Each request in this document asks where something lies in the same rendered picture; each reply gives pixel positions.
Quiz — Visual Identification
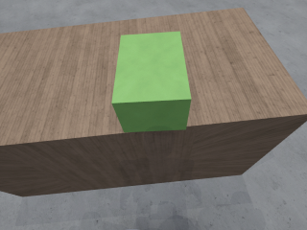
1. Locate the carton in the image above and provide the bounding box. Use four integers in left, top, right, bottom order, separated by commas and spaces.
111, 31, 192, 133

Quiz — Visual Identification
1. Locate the pedestal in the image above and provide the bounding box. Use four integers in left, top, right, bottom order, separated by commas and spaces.
0, 8, 307, 197

